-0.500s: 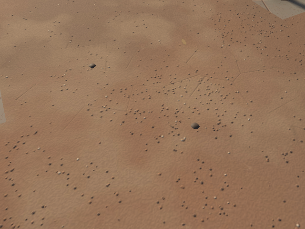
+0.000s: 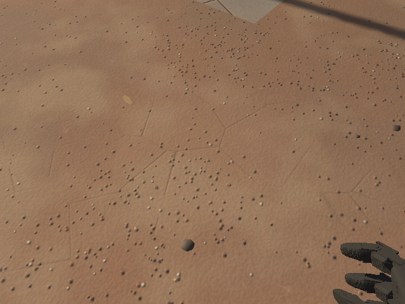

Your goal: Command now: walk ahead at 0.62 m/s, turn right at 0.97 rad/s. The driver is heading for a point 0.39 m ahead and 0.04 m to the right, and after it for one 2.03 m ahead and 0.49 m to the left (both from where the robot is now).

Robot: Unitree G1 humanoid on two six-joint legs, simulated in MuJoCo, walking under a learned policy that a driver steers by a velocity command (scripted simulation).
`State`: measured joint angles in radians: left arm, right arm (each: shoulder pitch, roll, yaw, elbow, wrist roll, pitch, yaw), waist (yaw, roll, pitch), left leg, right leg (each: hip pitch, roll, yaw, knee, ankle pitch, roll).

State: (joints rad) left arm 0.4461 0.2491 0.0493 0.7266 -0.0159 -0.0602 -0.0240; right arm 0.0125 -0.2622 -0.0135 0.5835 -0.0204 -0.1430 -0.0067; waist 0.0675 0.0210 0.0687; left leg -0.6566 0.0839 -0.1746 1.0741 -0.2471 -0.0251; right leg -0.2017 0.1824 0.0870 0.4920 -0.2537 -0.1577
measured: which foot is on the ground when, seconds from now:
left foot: up 0.00-0.16, down 0.18-0.56, up 0.58-0.96, down 0.98-1.00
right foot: down 0.00-0.18, up 0.20-0.54, down 0.56-1.00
